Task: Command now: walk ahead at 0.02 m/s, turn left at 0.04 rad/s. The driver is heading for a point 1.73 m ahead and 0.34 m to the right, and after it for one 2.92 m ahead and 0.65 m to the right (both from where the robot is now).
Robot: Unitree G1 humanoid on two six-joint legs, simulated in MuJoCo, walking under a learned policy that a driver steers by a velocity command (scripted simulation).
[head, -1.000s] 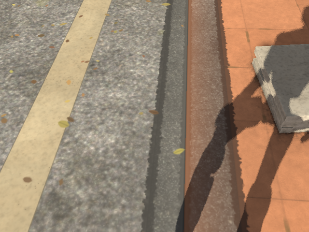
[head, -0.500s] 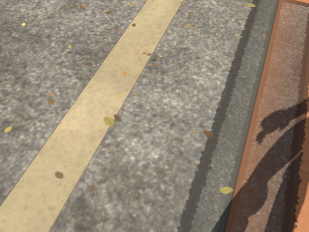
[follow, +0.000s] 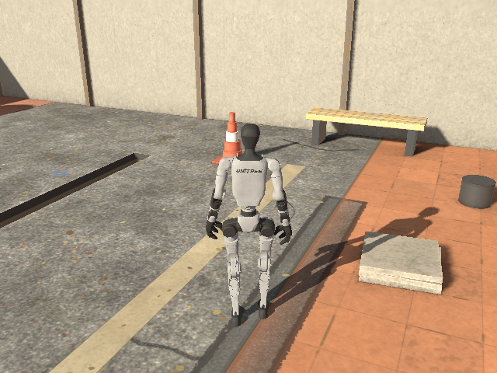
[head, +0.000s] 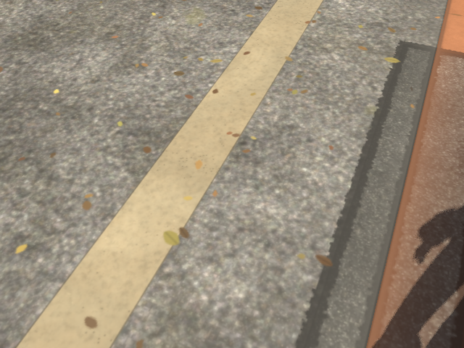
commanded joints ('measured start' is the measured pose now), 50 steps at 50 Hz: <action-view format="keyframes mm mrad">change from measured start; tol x8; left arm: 1 42 118 23 2 -8 -7 5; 30 111 51 -7 183 -2 2 2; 43 -95 73 33 -6 9 -61 -59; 46 43 51 41 16 -1 -60 -61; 49 478 279 113 125 16 -67 -32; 50 401 201 92 128 10 -52 -33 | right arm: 1 69 -87 -12 19 3 -9 -4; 29 139 -21 30 144 2 -21 -19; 39 294 -105 -32 144 -17 -43 -8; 50 177 -63 -29 23 -24 -95 32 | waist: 1 5 -59 -23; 30 15 -16 24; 36 -49 131 203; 46 59 69 112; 48 173 -80 -16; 49 191 -366 -136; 50 132 -227 -70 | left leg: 1 -46 140 -106 -80 209 2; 29 -99 159 -99 -97 141 2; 33 -144 145 -146 -112 -329 64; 36 -93 326 -391 -259 -545 171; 41 82 357 -346 -250 -183 192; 44 8 314 -238 -208 -5 156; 46 -154 266 -148 -109 109 115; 48 -334 150 -7 285 282 52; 49 -535 6 111 674 -118 -8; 50 -604 39 -11 840 -225 16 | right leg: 1 111 -135 151 -83 269 -34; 30 83 -96 143 -112 44 -31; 34 -129 -7 85 41 -358 -57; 37 -355 -19 -10 299 -226 -40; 40 -487 -71 23 390 -238 -30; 44 -309 -48 -24 255 -156 -22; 47 169 50 -88 96 -56 -39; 48 353 -57 55 24 -143 -72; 49 488 -367 571 -199 -406 -191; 50 362 -395 743 -296 -539 -216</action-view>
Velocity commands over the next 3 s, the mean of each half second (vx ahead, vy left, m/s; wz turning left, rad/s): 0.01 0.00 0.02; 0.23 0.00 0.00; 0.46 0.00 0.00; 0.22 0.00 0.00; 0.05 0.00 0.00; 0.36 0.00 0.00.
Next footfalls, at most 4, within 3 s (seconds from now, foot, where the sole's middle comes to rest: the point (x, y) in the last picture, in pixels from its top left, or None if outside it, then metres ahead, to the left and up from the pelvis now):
0.96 right None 0.18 -0.16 -0.78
1.46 left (239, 331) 0.56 0.02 -0.78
1.92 right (301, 297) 0.66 -0.17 -0.78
2.74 right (310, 271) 0.75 -0.20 -0.78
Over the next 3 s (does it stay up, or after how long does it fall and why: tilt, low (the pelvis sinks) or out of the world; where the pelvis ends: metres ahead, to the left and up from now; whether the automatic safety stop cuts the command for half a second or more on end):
stays up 0.77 -0.14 0.00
